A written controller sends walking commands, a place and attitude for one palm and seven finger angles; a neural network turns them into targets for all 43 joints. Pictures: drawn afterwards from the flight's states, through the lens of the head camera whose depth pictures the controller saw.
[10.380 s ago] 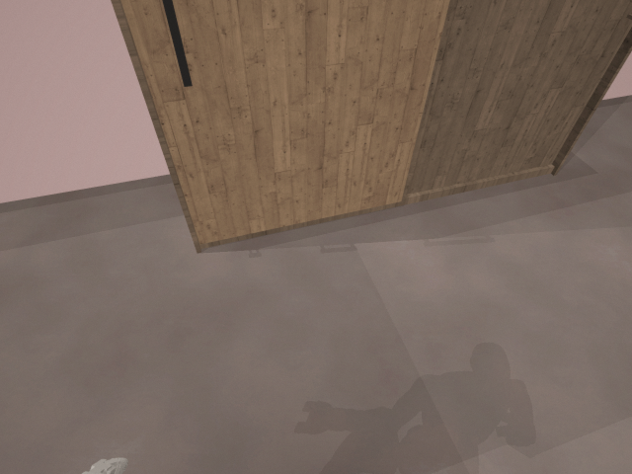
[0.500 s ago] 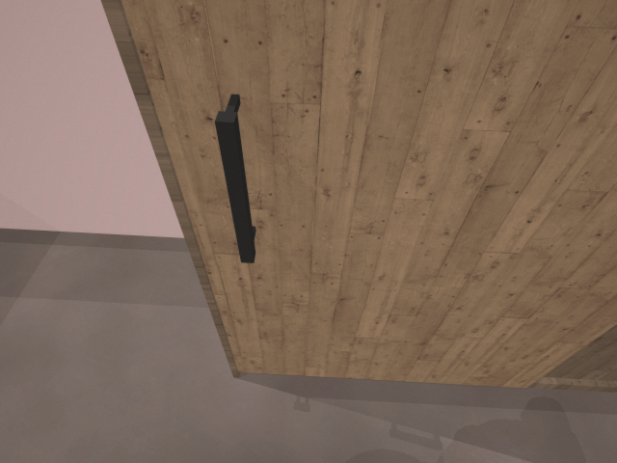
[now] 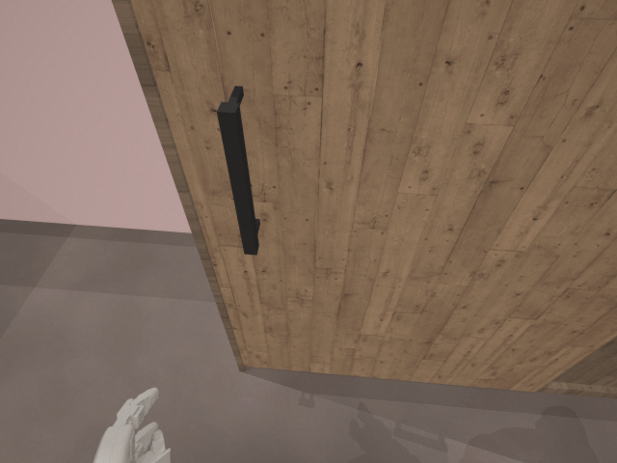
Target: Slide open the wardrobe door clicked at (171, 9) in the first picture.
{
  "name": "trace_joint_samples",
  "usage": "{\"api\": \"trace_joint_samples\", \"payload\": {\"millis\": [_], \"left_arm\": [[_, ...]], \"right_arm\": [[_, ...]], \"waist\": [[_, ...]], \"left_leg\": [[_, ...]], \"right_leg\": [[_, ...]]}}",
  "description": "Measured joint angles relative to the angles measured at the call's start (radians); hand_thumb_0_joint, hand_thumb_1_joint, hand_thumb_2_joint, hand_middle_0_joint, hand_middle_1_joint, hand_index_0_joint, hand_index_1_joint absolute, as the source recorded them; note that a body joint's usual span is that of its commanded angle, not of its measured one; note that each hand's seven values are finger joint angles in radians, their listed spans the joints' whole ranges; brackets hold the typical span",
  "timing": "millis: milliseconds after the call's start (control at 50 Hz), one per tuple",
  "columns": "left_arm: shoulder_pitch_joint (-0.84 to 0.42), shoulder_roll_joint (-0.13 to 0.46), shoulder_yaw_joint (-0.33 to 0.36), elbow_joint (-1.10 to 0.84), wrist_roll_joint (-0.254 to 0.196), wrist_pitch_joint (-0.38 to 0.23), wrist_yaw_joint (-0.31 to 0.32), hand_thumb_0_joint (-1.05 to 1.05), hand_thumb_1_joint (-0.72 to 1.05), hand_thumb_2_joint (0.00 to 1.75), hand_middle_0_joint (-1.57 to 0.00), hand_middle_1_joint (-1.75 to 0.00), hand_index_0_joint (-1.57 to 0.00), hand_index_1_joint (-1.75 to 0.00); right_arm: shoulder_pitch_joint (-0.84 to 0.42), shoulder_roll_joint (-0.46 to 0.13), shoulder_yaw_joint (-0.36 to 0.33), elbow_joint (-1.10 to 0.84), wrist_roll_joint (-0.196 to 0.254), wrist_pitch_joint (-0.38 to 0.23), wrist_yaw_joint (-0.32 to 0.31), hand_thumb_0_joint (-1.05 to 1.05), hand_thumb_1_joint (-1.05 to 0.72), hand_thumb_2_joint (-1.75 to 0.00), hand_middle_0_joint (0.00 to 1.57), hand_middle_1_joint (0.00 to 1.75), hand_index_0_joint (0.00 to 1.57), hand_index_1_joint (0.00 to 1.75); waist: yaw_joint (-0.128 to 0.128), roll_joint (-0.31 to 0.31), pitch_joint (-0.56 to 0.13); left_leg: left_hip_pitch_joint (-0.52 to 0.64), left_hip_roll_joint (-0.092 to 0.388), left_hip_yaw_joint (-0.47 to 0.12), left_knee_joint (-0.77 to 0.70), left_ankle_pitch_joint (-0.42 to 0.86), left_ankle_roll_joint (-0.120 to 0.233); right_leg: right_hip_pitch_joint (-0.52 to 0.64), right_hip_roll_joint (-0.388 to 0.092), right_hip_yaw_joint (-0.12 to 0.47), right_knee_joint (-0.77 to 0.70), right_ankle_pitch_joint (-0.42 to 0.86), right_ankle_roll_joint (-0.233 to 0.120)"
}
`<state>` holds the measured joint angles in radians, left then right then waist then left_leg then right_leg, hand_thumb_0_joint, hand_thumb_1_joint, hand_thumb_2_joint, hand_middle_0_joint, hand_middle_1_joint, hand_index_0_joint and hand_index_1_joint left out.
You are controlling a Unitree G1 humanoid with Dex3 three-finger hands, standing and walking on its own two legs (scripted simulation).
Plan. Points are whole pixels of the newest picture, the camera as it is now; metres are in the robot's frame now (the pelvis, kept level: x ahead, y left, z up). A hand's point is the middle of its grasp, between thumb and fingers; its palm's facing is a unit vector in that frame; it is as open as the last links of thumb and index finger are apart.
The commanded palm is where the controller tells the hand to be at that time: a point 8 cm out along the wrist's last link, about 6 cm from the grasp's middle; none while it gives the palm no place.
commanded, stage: raise the hand with hooked fingers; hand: left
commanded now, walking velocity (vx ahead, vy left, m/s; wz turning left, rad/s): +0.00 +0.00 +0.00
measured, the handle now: (245, 181) +0.46 +0.13 +0.11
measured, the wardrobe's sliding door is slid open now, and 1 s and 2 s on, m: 0.00 0.00 0.00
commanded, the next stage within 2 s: move the hooked fingers beside the handle in 1.98 s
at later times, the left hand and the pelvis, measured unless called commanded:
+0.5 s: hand (149, 418) +0.16 +0.19 +0.02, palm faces +0.03 -0.99 -0.09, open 9.8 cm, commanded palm +0.15 +0.26 +0.01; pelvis -0.04 -0.03 -0.06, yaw +3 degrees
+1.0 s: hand (109, 352) +0.22 +0.25 +0.06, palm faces -0.01 -1.00 -0.08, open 12.8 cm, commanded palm +0.19 +0.31 +0.08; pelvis -0.01 +0.01 -0.02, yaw +1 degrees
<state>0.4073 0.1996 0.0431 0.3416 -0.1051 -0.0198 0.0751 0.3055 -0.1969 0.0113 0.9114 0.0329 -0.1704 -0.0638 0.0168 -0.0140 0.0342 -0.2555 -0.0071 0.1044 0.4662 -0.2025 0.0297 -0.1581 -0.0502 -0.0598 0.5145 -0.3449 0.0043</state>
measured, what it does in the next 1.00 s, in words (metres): stands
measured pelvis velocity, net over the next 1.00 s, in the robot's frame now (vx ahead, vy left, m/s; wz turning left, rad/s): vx -0.01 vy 0.01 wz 0.02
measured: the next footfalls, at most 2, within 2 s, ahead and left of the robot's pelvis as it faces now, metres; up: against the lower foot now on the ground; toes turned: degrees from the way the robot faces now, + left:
none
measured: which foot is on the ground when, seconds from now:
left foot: down 0.00-1.00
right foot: down 0.00-1.00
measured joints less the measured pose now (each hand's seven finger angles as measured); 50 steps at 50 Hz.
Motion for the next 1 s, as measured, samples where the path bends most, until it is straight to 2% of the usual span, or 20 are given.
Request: {"api": "trace_joint_samples", "payload": {"millis": [40,80,140,180,220,260,320,380,440,460,500,580,620,640,680,720,800,900,960,1000], "left_arm": [[-0.044,-0.003,0.026,-0.132,-0.032,-0.061,-0.015,0.01,0.86,0.88,-0.2,-0.32,-0.2,-0.33],[-0.105,0.001,0.069,-0.168,-0.058,-0.171,-0.063,0.01,0.84,0.86,-0.2,-0.34,-0.2,-0.34],[-0.154,0.02,0.137,-0.143,-0.116,-0.361,-0.203,0.01,0.78,0.84,-0.2,-0.38,-0.2,-0.38],[-0.148,0.034,0.162,-0.105,-0.152,-0.449,-0.329,0.0,0.75,0.83,-0.2,-0.4,-0.21,-0.4],[-0.111,0.043,0.174,-0.072,-0.176,-0.466,-0.434,0.0,0.7,0.81,-0.21,-0.43,-0.21,-0.43],[-0.057,0.046,0.183,-0.06,-0.193,-0.434,-0.49,0.0,0.66,0.79,-0.21,-0.46,-0.22,-0.46],[0.025,0.039,0.202,-0.1,-0.209,-0.418,-0.48,0.01,0.59,0.76,-0.22,-0.5,-0.22,-0.5],[0.055,0.038,0.214,-0.205,-0.215,-0.477,-0.428,0.01,0.51,0.73,-0.23,-0.55,-0.23,-0.55],[0.006,0.05,0.207,-0.283,-0.233,-0.538,-0.424,0.01,0.44,0.7,-0.23,-0.59,-0.23,-0.59],[-0.025,0.059,0.201,-0.291,-0.235,-0.537,-0.438,0.01,0.42,0.69,-0.23,-0.6,-0.23,-0.61],[-0.094,0.087,0.191,-0.28,-0.23,-0.496,-0.479,0.01,0.37,0.67,-0.23,-0.63,-0.23,-0.64],[-0.189,0.153,0.201,-0.197,-0.227,-0.301,-0.548,0.01,0.28,0.63,-0.24,-0.69,-0.24,-0.7],[-0.183,0.163,0.233,-0.183,-0.249,-0.219,-0.545,0.01,0.23,0.61,-0.24,-0.72,-0.25,-0.73],[-0.171,0.161,0.255,-0.187,-0.263,-0.198,-0.535,0.01,0.21,0.6,-0.25,-0.74,-0.25,-0.74],[-0.137,0.148,0.296,-0.217,-0.287,-0.193,-0.504,0.0,0.17,0.58,-0.25,-0.77,-0.25,-0.77],[-0.105,0.131,0.324,-0.262,-0.298,-0.222,-0.473,0.0,0.12,0.56,-0.25,-0.8,-0.26,-0.8],[-0.09,0.114,0.325,-0.299,-0.286,-0.272,-0.469,0.0,0.03,0.52,-0.26,-0.86,-0.26,-0.86],[-0.133,0.126,0.272,-0.27,-0.251,-0.219,-0.51,0.0,-0.09,0.47,-0.26,-0.93,-0.27,-0.94],[-0.152,0.145,0.264,-0.295,-0.236,-0.196,-0.499,0.0,-0.16,0.44,-0.27,-0.98,-0.27,-0.98],[-0.165,0.157,0.276,-0.321,-0.243,-0.198,-0.483,0.0,-0.21,0.42,-0.28,-1.01,-0.28,-1.01]], "right_arm": [[-0.011,-0.017,-0.007,-0.06,0.001,-0.03,-0.002,0.01,-0.9,-0.9,0.2,0.3,0.2,0.3],[-0.044,-0.028,-0.017,-0.111,-0.008,-0.043,0.001,0.01,-0.9,-0.9,0.2,0.3,0.2,0.3],[-0.108,-0.026,-0.034,-0.179,-0.013,-0.05,0.022,0.01,-0.9,-0.9,0.2,0.3,0.2,0.3],[-0.139,-0.029,-0.046,-0.232,-0.008,-0.052,0.04,0.01,-0.9,-0.9,0.2,0.3,0.2,0.3],[-0.151,-0.044,-0.056,-0.286,0.0,-0.054,0.046,0.01,-0.9,-0.9,0.2,0.3,0.2,0.3],[-0.15,-0.063,-0.065,-0.331,0.004,-0.055,0.04,0.01,-0.9,-0.9,0.2,0.3,0.2,0.3],[-0.131,-0.085,-0.078,-0.364,0.002,-0.068,0.017,0.01,-0.9,-0.9,0.2,0.3,0.2,0.3],[-0.112,-0.091,-0.071,-0.347,-0.006,-0.091,-0.009,0.01,-0.9,-0.9,0.2,0.3,0.19,0.29],[-0.115,-0.083,-0.04,-0.306,0.0,-0.112,-0.027,0.01,-0.9,-0.9,0.2,0.3,0.19,0.29],[-0.118,-0.077,-0.027,-0.294,0.003,-0.116,-0.03,0.01,-0.9,-0.9,0.2,0.3,0.19,0.3],[-0.121,-0.059,-0.003,-0.278,0.009,-0.115,-0.036,0.01,-0.9,-0.9,0.2,0.3,0.2,0.3],[-0.107,-0.017,0.027,-0.279,0.015,-0.092,-0.038,0.01,-0.9,-0.9,0.2,0.3,0.2,0.3],[-0.088,-0.005,0.031,-0.289,0.015,-0.082,-0.035,0.01,-0.9,-0.9,0.2,0.3,0.2,0.3],[-0.075,-0.001,0.029,-0.293,0.013,-0.081,-0.032,0.01,-0.9,-0.9,0.21,0.3,0.2,0.3],[-0.045,-0.001,0.019,-0.297,0.012,-0.083,-0.026,0.01,-0.9,-0.9,0.21,0.3,0.2,0.3],[-0.017,-0.009,0.006,-0.294,0.011,-0.09,-0.018,0.02,-0.9,-0.9,0.21,0.3,0.2,0.3],[0.002,-0.047,-0.013,-0.278,0.013,-0.097,-0.011,0.02,-0.9,-0.9,0.21,0.3,0.2,0.3],[-0.03,-0.084,-0.017,-0.273,0.02,-0.108,-0.028,0.02,-0.9,-0.9,0.2,0.3,0.2,0.3],[-0.052,-0.08,-0.011,-0.285,0.018,-0.118,-0.037,0.02,-0.9,-0.9,0.2,0.3,0.2,0.3],[-0.063,-0.071,-0.002,-0.295,0.018,-0.123,-0.037,0.02,-0.9,-0.9,0.2,0.3,0.2,0.3]], "waist": [[-0.02,0.022,-0.022],[-0.039,0.037,-0.062],[-0.05,0.023,-0.116],[-0.049,0.007,-0.124],[-0.042,-0.004,-0.127],[-0.028,-0.01,-0.127],[0.002,-0.011,-0.122],[0.032,-0.004,-0.118],[0.041,0.015,-0.106],[0.039,0.024,-0.102],[0.03,0.038,-0.098],[-0.006,0.055,-0.096],[-0.025,0.059,-0.097],[-0.03,0.058,-0.1],[-0.032,0.055,-0.105],[-0.025,0.05,-0.112],[-0.006,0.047,-0.113],[0.002,0.048,-0.092],[0.001,0.04,-0.085],[0.0,0.033,-0.085]], "left_leg": [[-0.042,0.001,-0.021,0.043,-0.008,0.001],[-0.113,0.011,-0.03,0.103,-0.024,-0.003],[-0.247,0.035,-0.022,0.216,-0.06,-0.015],[-0.317,0.048,-0.022,0.287,-0.083,-0.021],[-0.375,0.057,-0.029,0.349,-0.104,-0.029],[-0.417,0.063,-0.041,0.398,-0.121,-0.033],[-0.458,0.069,-0.068,0.454,-0.144,-0.037],[-0.486,0.072,-0.101,0.501,-0.163,-0.039],[-0.497,0.074,-0.129,0.531,-0.175,-0.041],[-0.498,0.074,-0.134,0.535,-0.176,-0.041],[-0.495,0.075,-0.135,0.529,-0.173,-0.041],[-0.459,0.077,-0.106,0.469,-0.151,-0.038],[-0.429,0.077,-0.084,0.428,-0.141,-0.034],[-0.414,0.077,-0.073,0.408,-0.137,-0.031],[-0.387,0.075,-0.056,0.376,-0.132,-0.026],[-0.368,0.071,-0.046,0.354,-0.13,-0.021],[-0.354,0.06,-0.047,0.345,-0.133,-0.009],[-0.339,0.047,-0.053,0.337,-0.128,0.006],[-0.311,0.043,-0.048,0.316,-0.12,0.011],[-0.288,0.042,-0.046,0.299,-0.114,0.012]], "right_leg": [[-0.027,0.0,-0.021,0.03,-0.012,0.002],[-0.092,0.006,-0.029,0.082,-0.026,-0.005],[-0.237,0.019,-0.016,0.208,-0.066,-0.021],[-0.311,0.027,-0.013,0.285,-0.092,-0.031],[-0.365,0.033,-0.018,0.347,-0.118,-0.038],[-0.4,0.037,-0.028,0.39,-0.138,-0.044],[-0.423,0.043,-0.052,0.427,-0.16,-0.051],[-0.425,0.05,-0.083,0.447,-0.176,-0.056],[-0.416,0.056,-0.107,0.456,-0.184,-0.06],[-0.413,0.057,-0.112,0.455,-0.184,-0.06],[-0.409,0.059,-0.113,0.445,-0.178,-0.059],[-0.39,0.059,-0.085,0.395,-0.15,-0.05],[-0.374,0.058,-0.064,0.36,-0.134,-0.042],[-0.364,0.057,-0.054,0.343,-0.127,-0.038],[-0.345,0.055,-0.038,0.313,-0.116,-0.031],[-0.327,0.052,-0.03,0.289,-0.109,-0.026],[-0.304,0.042,-0.032,0.267,-0.106,-0.014],[-0.279,0.033,-0.04,0.244,-0.094,-0.003],[-0.25,0.03,-0.036,0.219,-0.082,0.002],[-0.226,0.029,-0.034,0.2,-0.073,0.004]]}}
